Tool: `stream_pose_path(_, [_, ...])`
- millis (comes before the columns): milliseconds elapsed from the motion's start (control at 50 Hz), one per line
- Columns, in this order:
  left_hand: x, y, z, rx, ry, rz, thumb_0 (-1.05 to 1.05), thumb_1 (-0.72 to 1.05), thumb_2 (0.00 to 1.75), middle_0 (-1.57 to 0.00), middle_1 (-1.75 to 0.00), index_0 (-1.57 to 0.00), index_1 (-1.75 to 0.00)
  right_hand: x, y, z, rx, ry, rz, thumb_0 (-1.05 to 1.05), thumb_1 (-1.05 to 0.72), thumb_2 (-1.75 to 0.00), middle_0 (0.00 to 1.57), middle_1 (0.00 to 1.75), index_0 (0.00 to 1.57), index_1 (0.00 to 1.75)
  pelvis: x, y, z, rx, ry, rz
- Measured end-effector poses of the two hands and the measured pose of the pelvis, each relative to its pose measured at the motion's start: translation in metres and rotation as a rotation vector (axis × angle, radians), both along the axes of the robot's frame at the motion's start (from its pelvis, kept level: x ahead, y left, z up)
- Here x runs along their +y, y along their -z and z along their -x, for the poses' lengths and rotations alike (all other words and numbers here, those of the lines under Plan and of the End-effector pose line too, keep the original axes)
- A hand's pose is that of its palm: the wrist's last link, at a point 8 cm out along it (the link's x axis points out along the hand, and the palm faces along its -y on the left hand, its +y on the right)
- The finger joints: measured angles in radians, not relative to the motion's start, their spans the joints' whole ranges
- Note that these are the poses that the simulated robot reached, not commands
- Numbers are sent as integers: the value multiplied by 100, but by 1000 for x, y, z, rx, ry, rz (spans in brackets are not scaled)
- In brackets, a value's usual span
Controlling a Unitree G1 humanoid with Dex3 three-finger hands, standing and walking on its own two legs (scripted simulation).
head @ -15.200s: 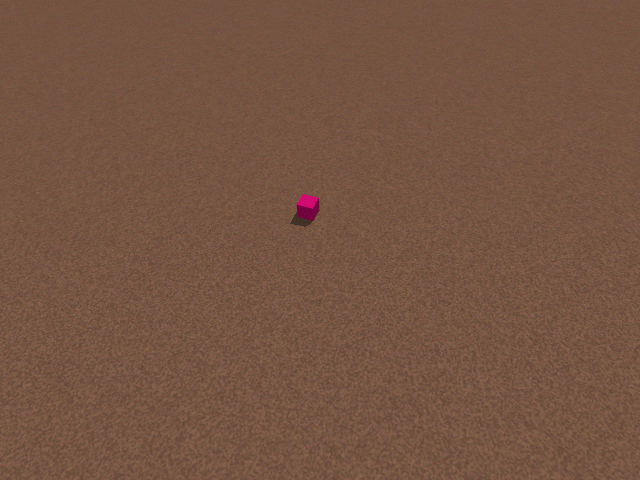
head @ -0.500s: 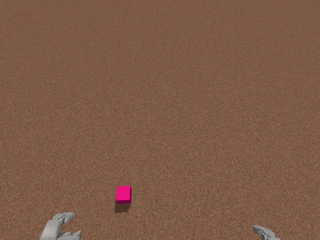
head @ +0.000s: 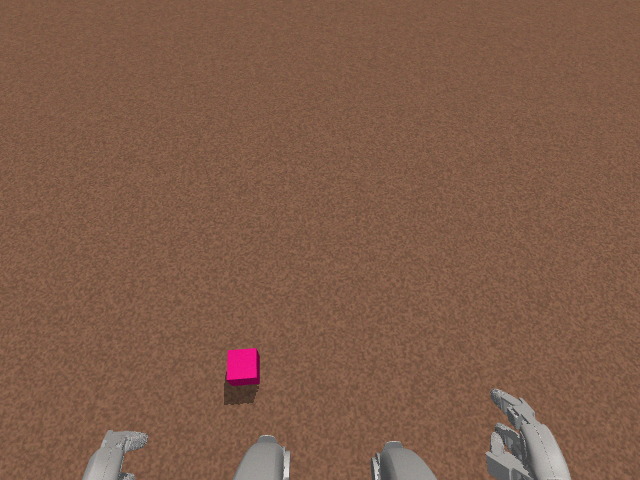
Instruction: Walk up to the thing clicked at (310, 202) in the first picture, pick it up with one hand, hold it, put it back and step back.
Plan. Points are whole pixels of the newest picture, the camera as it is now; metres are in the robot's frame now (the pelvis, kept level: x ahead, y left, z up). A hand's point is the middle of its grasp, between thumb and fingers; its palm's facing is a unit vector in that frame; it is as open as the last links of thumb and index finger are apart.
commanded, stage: rise first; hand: left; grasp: from above
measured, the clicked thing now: (244, 367) +0.42 +0.22 -0.65
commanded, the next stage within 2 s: none
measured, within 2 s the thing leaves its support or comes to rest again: neither
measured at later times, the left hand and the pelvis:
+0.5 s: hand out of the picture +0.12 +0.25 -0.20, palm faces -0.21 -0.82 -0.53, open 14.0 cm; pelvis -0.02 +0.00 -0.06, yaw +0 degrees
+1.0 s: hand (181, 423) +0.25 +0.29 -0.40, palm faces -0.43 -0.36 -0.83, open 14.0 cm; pelvis -0.08 -0.01 -0.26, yaw -3 degrees
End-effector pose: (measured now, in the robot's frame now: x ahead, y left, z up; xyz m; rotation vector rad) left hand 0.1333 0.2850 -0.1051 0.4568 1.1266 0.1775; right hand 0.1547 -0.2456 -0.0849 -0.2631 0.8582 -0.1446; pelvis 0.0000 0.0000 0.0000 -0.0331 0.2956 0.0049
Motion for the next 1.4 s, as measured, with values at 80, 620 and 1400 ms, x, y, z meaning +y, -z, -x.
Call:
stream_pose_path(80, [0, 6, 0, 5, 26, -16, 0, -52, 99, -7, -103, -6, -105, 6, 6, -11, -33, -20, -4, 1, -86, -89, 20, 30, 20, 30, 1, 9, -1, 27, -2, 5])
stream_pose_path(620, [13, 92, -5, -19, 271, -196, 0, -48, 93, -7, -107, -8, -107, -6, 98, -14, -82, -95, 12, 1, -82, -88, 20, 30, 20, 30, -8, 101, 31, 184, -2, 7])
stream_pose_path(1400, [11, 304, -174, -256, 954, -615, 0, -53, 101, -6, -98, -7, -98, -36, 336, 167, 453, 37, 64, 0, -89, -90, 20, 30, 20, 30, 1, 315, 92, 268, 51, 62])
